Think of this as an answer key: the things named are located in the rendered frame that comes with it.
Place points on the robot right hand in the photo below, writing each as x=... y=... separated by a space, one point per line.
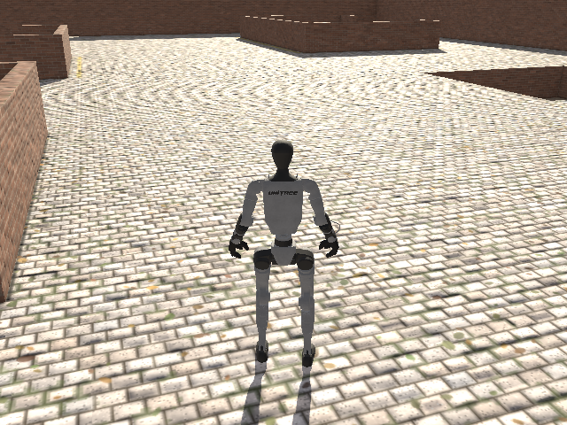
x=327 y=245

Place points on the robot right thigh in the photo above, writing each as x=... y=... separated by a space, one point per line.
x=306 y=266

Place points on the left robot upper arm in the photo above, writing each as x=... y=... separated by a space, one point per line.
x=254 y=187

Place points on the right robot forearm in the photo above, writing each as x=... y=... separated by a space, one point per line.
x=328 y=230

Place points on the humanoid robot torso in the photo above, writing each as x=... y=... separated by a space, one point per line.
x=283 y=213

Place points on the right robot upper arm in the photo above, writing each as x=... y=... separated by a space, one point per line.
x=315 y=197

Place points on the robot left hand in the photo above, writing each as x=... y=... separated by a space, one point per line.
x=232 y=248

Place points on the left robot forearm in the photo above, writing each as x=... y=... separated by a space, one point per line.
x=239 y=232

